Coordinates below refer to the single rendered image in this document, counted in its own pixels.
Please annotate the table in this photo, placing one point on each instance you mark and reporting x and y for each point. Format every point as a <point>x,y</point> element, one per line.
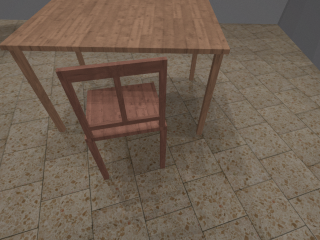
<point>121,26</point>

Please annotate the chair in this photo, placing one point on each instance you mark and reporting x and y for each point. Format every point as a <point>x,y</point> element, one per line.
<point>119,111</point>

